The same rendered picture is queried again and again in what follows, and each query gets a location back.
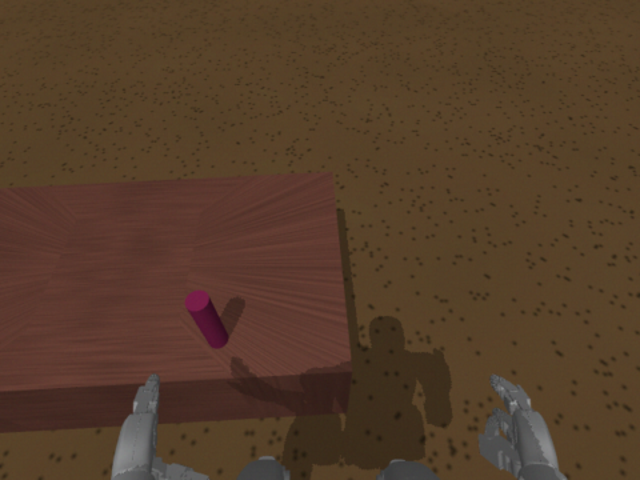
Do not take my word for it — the can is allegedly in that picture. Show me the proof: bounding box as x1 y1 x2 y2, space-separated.
185 290 229 349

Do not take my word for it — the left robot hand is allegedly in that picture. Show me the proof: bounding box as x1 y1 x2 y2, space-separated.
111 374 211 480

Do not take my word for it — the right robot hand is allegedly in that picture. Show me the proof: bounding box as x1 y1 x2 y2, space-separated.
478 374 559 478

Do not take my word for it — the right robot arm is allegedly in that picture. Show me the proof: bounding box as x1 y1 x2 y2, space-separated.
517 464 568 480

